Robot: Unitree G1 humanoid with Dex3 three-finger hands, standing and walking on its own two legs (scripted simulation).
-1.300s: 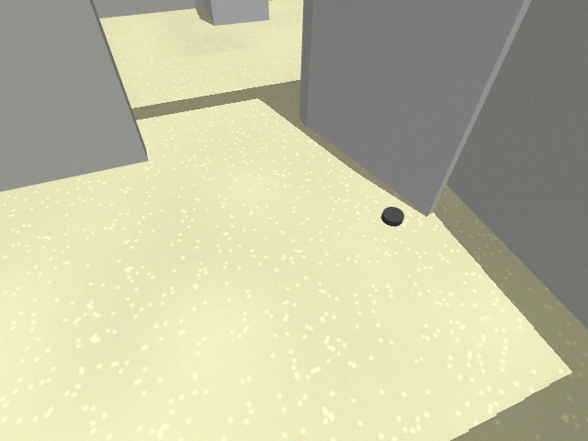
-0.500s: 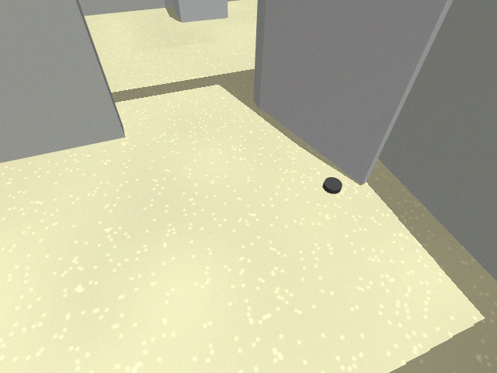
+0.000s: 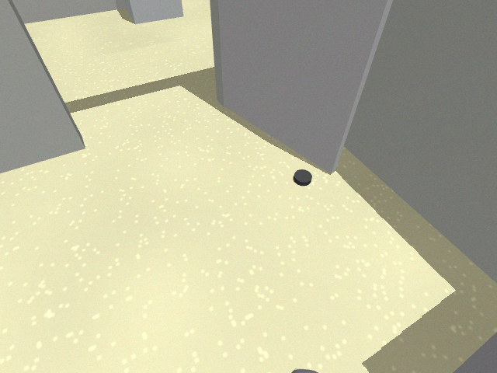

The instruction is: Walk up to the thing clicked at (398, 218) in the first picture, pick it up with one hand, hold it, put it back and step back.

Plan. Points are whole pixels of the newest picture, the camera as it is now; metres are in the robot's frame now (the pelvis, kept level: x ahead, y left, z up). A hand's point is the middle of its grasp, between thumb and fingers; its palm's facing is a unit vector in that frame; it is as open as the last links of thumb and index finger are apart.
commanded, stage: walk up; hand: left
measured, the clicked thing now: (302, 177) +1.21 -0.30 -0.76
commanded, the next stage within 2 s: none
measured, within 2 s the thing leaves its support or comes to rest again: neither
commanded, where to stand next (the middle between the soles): +0.74 -0.34 m, yaw -26 degrees
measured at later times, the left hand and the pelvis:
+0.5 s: hand (174, 318) +0.25 +0.15 -0.15, palm faces -0.22 -0.92 -0.32, open 7.4 cm; pelvis +0.18 -0.10 -0.01, yaw -13 degrees
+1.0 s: hand (249, 178) +0.62 +0.01 -0.14, palm faces -0.45 -0.80 -0.39, open 7.4 cm; pelvis +0.38 -0.18 -0.03, yaw -23 degrees
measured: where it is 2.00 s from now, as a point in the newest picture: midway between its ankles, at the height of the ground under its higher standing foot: (319, 264)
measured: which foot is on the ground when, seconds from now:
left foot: down 0.00-0.18, up 0.20-0.54, down 0.56-1.00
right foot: up 0.00-0.14, down 0.16-0.58, up 0.60-0.96, down 0.98-1.00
